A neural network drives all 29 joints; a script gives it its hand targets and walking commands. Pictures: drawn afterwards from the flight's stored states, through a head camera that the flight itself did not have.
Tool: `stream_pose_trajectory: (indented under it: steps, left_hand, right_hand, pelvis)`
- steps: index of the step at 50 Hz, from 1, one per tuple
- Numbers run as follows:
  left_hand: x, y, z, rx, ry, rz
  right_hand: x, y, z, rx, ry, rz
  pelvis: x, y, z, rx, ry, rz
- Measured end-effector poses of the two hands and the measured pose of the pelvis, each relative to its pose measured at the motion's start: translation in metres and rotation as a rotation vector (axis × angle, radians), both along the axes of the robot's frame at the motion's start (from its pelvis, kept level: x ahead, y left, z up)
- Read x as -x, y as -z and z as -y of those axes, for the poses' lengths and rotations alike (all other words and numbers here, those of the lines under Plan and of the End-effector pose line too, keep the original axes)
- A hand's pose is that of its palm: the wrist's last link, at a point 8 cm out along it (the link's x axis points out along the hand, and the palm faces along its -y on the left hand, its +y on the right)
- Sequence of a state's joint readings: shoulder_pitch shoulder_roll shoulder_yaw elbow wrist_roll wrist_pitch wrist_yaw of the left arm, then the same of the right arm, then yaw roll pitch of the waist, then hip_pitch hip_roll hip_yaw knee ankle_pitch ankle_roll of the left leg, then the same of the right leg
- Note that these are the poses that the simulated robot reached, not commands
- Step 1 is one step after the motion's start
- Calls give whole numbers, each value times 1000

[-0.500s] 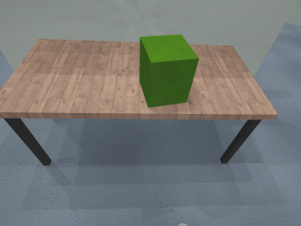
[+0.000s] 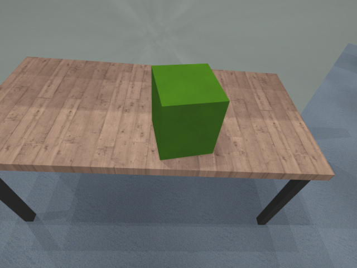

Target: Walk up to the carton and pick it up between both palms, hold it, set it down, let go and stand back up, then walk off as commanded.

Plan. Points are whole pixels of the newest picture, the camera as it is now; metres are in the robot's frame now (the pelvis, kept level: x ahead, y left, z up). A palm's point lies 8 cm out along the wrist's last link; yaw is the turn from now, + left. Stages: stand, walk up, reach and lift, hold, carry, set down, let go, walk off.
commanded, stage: walk up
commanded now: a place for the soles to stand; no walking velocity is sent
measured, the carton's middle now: (183, 112) +0.65 -0.02 -0.04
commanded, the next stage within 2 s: none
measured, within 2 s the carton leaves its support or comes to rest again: neither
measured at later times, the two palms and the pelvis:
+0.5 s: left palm (84, 262) +0.19 +0.21 -0.10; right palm out of the picture +0.15 -0.40 -0.10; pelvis +0.10 -0.09 +0.00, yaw +2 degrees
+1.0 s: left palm (68, 263) +0.19 +0.25 -0.11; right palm (328, 263) +0.19 -0.36 -0.09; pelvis +0.12 -0.05 +0.00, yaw +4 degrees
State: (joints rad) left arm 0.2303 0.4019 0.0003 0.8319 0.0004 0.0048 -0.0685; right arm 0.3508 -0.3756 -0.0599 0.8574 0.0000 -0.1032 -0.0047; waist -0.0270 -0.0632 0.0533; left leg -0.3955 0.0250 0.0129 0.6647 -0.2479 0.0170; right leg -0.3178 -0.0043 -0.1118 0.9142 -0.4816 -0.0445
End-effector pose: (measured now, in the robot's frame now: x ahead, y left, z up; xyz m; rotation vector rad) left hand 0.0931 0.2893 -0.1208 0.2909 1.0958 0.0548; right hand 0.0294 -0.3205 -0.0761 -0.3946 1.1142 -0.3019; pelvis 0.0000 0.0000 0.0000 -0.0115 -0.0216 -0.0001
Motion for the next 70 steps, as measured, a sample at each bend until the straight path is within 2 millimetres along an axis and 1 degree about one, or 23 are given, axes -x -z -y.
stream_pose_trajectory:
  steps: [3, 7, 10, 14, 16, 19, 22, 27, 32, 36, 39, 45, 48, 57, 70]
  left_hand:
    - [-15, -4, 8, 5, -3, -9]
    - [-33, -6, 22, -5, -8, -23]
    - [-47, -7, 37, -24, -18, -24]
    - [-64, -2, 60, -60, -32, -11]
    - [-70, -8, 69, -67, -36, -12]
    - [-79, -19, 74, -92, -48, 0]
    - [-88, -24, 78, -101, -53, 17]
    - [-94, -21, 78, -93, -60, 23]
    - [-94, -11, 67, -73, -72, 20]
    - [-93, -11, 63, -68, -77, 10]
    - [-91, -12, 60, -73, -82, 6]
    - [-92, -13, 45, -79, -91, 8]
    - [-92, -13, 41, -77, -94, 6]
    - [-94, -16, 44, -87, -100, 0]
    - [-95, -22, 50, -101, -100, 8]
  right_hand:
    - [-15, -8, 9, 13, 0, -11]
    - [-37, -5, 24, 4, -7, -17]
    - [-56, 4, 39, -12, -14, -22]
    - [-80, 26, 64, -40, -11, -30]
    - [-91, 29, 70, -56, -9, -33]
    - [-104, 27, 76, -69, -14, -32]
    - [-115, 25, 81, -72, -18, -32]
    - [-123, 22, 81, -60, -20, -48]
    - [-129, 18, 71, -38, -28, -46]
    - [-136, 14, 65, -34, -41, -43]
    - [-143, 15, 63, -38, -46, -36]
    - [-151, 17, 48, -44, -55, -31]
    - [-154, 15, 43, -45, -66, -28]
    - [-166, 16, 45, -56, -81, -16]
    - [-164, 19, 51, -68, -76, -25]
  pelvis:
    - [-17, -6, 8, -7, -2, -10]
    - [-38, -6, 23, -24, -6, -22]
    - [-54, -3, 40, -38, -14, -25]
    - [-74, 10, 68, -47, -20, -14]
    - [-81, 7, 76, -46, -18, -12]
    - [-91, 1, 85, -49, -26, -7]
    - [-99, -2, 90, -47, -32, -1]
    - [-107, -2, 89, -33, -40, -4]
    - [-110, 1, 78, -8, -49, -2]
    - [-111, -1, 73, -2, -52, -7]
    - [-111, -1, 71, -3, -55, -7]
    - [-113, -1, 58, 6, -62, -4]
    - [-114, -2, 54, 9, -65, -8]
    - [-119, -3, 58, 0, -70, -10]
    - [-118, -4, 66, -11, -70, -6]
